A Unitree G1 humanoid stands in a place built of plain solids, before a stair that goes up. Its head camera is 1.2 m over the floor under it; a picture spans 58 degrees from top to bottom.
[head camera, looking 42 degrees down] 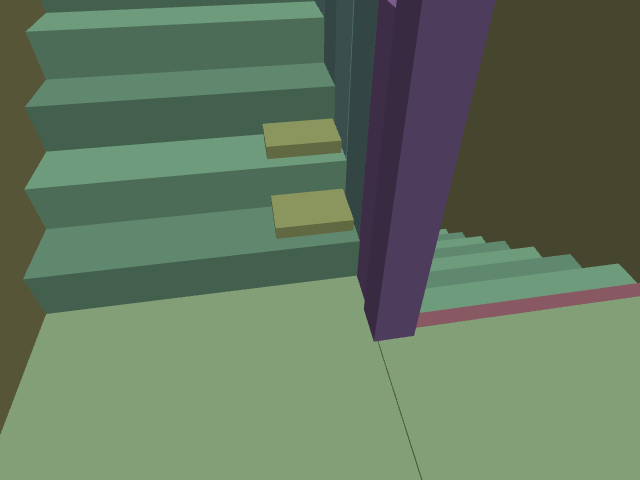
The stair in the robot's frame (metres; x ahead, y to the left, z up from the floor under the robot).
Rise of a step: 0.18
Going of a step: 0.25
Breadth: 1.11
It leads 10 degrees to the left of straight ahead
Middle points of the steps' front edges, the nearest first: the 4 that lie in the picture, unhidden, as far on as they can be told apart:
1.04 0.41 0.18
1.28 0.45 0.35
1.53 0.49 0.53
1.78 0.53 0.71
